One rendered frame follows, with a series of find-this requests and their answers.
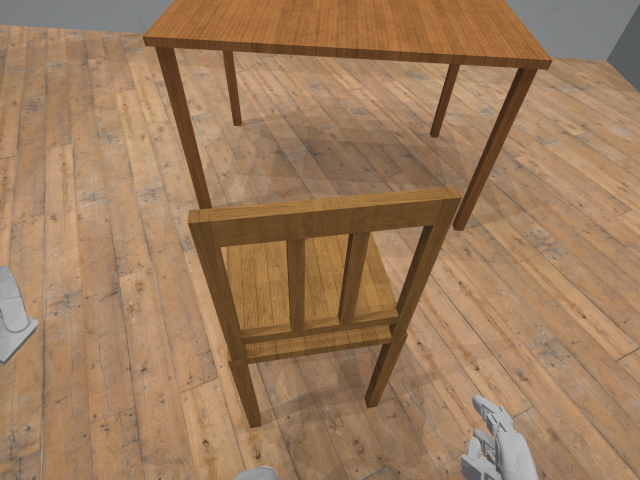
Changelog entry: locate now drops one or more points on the table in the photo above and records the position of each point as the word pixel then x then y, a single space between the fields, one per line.
pixel 455 32

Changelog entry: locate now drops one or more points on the robot right hand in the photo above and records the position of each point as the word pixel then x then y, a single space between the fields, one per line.
pixel 508 456

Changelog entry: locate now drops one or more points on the chair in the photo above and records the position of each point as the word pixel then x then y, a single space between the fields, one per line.
pixel 305 277

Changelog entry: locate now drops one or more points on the robot left hand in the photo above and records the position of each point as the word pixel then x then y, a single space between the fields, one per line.
pixel 15 326

